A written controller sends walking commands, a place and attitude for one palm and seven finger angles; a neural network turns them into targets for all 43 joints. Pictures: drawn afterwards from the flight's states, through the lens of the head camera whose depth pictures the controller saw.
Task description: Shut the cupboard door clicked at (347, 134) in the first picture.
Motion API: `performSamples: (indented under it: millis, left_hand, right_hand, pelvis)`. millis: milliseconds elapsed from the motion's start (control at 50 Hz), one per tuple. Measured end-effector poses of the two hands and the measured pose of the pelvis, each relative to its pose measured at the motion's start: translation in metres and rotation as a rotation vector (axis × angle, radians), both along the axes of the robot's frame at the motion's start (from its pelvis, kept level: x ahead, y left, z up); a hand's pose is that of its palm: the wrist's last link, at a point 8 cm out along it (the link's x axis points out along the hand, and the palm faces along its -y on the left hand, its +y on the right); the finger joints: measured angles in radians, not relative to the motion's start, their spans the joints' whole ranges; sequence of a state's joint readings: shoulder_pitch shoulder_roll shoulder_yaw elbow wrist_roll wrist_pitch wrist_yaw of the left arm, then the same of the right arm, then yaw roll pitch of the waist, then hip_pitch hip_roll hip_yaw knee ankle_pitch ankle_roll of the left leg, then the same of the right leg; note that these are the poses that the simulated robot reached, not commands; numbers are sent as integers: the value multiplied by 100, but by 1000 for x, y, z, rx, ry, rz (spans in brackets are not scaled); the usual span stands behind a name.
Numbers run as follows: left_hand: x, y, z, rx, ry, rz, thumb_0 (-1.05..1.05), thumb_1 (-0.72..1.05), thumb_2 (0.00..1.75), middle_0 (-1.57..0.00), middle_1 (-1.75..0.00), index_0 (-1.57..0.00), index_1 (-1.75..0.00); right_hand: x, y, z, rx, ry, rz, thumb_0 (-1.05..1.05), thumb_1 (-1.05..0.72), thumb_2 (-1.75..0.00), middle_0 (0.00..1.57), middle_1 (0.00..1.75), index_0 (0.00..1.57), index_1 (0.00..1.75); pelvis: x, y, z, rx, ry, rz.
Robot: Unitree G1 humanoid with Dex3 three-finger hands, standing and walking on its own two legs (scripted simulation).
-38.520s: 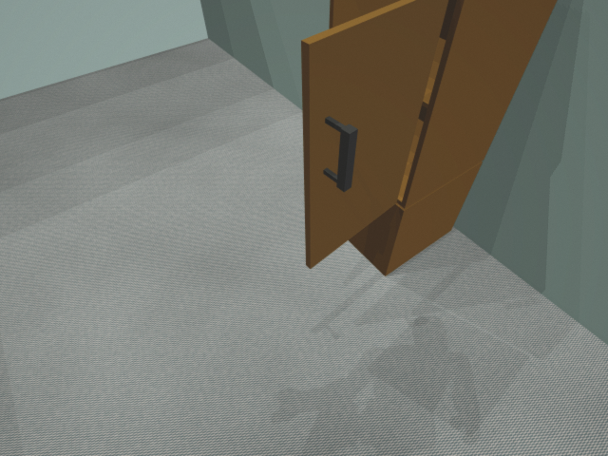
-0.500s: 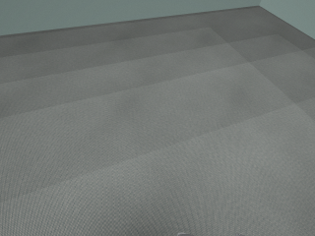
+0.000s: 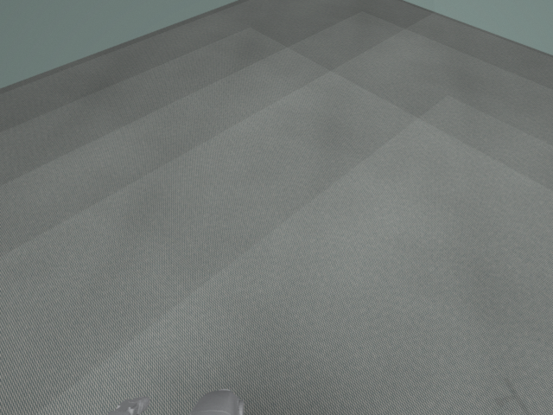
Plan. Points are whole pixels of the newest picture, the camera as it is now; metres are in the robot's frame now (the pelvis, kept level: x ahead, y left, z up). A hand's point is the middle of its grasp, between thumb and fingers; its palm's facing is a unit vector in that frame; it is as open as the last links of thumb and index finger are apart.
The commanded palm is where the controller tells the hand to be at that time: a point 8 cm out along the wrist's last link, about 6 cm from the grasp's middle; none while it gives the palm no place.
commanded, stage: turn to face it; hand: left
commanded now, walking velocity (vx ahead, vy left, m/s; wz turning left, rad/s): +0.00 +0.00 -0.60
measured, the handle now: out of the picture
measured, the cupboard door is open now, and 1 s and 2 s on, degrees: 63 63 63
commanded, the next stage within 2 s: take the last steps up to it in 1.94 s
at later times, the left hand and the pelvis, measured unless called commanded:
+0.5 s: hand (179, 379) +0.19 +0.18 -0.15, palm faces -0.32 -0.92 -0.24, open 7.4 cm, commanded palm none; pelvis +0.01 +0.01 +0.00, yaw -19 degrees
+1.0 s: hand (202, 364) +0.22 +0.15 -0.17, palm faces -0.54 -0.82 -0.18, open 7.4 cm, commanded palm none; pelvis +0.03 +0.02 +0.00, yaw -36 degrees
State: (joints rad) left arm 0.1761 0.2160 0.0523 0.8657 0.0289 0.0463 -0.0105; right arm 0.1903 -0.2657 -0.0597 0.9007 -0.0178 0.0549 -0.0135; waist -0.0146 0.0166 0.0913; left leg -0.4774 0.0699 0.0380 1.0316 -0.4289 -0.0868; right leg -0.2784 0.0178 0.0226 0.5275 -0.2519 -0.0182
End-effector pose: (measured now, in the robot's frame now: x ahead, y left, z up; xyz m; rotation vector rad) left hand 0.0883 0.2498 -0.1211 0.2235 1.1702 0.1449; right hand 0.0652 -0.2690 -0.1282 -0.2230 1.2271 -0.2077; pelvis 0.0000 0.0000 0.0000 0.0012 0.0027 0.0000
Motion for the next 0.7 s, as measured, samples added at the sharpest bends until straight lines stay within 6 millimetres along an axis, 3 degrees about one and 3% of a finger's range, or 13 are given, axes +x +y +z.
performSamples:
  millis: [180,320,440,540,600,700]
  left_hand:
    - [17,19,-28,-63,61,-62,1,91,90,-20,-30,-20,-30]
    - [53,23,-13,-62,56,-154,1,91,90,-20,-30,-20,-29]
    - [91,-1,-3,-33,22,-269,1,91,90,-19,-30,-20,-29]
    - [119,-37,-2,5,-56,-370,1,91,90,-19,-30,-20,-29]
    - [119,-51,3,13,-64,-400,1,91,90,-19,-30,-20,-29]
    - [112,-61,4,9,-9,-442,1,91,90,-20,-30,-20,-29]
  right_hand:
    - [-7,30,12,-47,-68,-65,0,-91,-90,20,30,20,30]
    - [-46,47,22,-32,-9,-153,0,-91,-90,20,30,20,30]
    - [-84,42,11,5,23,-277,0,-90,-90,21,30,20,30]
    - [-118,23,-18,40,51,-376,0,-90,-90,21,30,20,30]
    - [-126,13,-21,35,74,-417,0,-91,-90,20,30,20,30]
    - [-117,5,-5,18,11,-455,0,-91,-90,20,30,20,30]
  pelvis:
    - [9,29,-8,-19,15,-115]
    - [14,33,7,-45,7,-213]
    - [14,24,6,-42,5,-298]
    - [11,5,-12,-15,2,-357]
    - [9,3,-9,-20,-4,-385]
    - [10,2,0,-1,-1,-443]
